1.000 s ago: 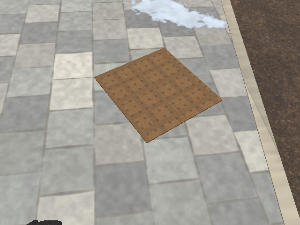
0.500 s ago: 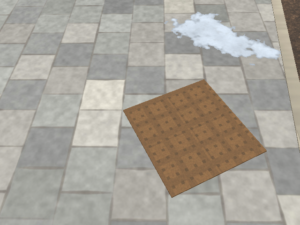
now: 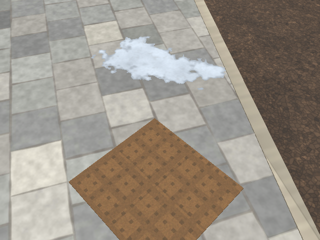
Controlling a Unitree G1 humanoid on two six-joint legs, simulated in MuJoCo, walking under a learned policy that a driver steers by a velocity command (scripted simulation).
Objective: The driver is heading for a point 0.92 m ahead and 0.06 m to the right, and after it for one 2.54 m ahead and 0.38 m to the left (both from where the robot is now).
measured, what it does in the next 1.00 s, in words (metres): walks ahead: right foot, then left foot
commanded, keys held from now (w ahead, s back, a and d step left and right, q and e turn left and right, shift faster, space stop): w+e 0.20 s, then w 0.10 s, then w+q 0.64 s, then w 0.06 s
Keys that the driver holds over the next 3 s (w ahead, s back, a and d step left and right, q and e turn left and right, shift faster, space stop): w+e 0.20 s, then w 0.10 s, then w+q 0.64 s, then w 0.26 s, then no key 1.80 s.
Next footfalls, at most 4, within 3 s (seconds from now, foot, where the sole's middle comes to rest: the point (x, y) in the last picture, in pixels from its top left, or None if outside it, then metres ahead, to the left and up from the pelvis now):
0.22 right None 0.27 -0.16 -0.78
0.78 left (154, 213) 0.60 0.01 -0.78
1.26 right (188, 152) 0.91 -0.17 -0.78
1.64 left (138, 157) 0.89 0.08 -0.78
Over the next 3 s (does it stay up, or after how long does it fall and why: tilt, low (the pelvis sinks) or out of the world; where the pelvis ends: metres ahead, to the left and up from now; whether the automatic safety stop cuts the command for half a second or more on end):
stays up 0.87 -0.07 -0.01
